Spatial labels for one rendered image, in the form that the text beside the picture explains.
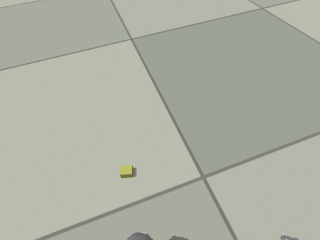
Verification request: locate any small box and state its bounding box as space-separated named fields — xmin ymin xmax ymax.
xmin=120 ymin=165 xmax=134 ymax=179

